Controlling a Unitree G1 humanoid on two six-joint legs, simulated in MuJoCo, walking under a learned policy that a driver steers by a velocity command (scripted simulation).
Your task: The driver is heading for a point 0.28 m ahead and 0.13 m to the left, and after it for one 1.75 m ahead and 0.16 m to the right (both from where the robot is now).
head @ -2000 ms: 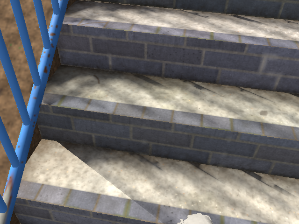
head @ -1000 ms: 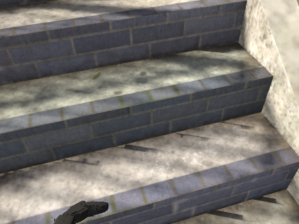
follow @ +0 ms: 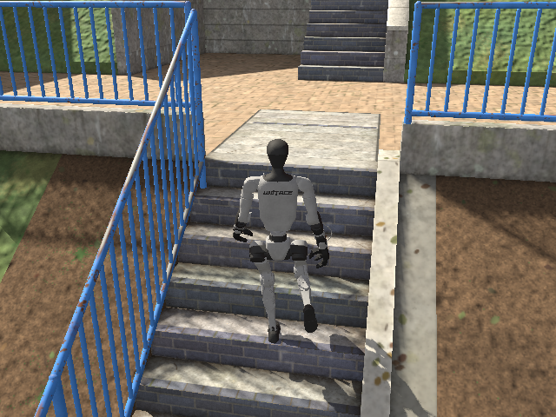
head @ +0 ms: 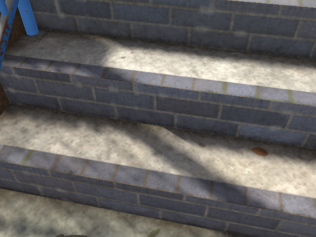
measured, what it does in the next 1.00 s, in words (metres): climbs: right foot 0.19 m higher, then left foot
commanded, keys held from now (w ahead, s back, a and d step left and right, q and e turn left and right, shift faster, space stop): q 0.28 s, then e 0.72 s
